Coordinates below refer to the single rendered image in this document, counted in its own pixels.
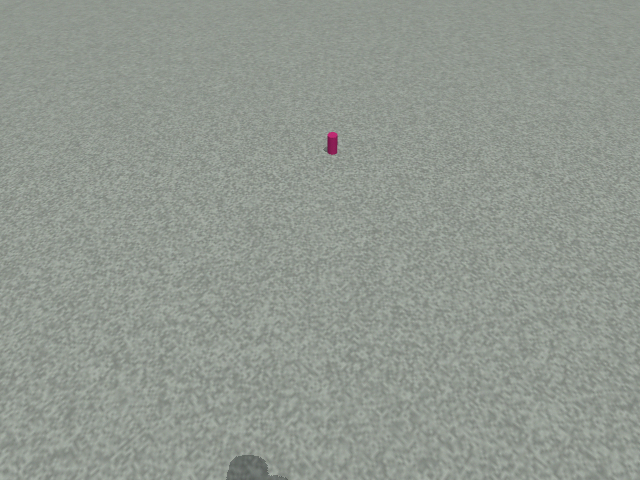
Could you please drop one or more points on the can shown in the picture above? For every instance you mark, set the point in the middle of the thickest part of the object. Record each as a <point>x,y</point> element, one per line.
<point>332,143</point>

